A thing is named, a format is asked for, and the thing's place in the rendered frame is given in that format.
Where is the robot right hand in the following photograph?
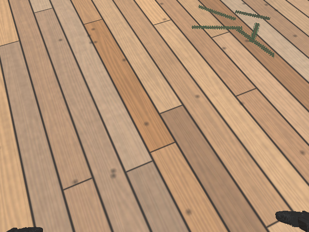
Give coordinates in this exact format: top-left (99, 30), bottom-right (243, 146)
top-left (275, 211), bottom-right (309, 232)

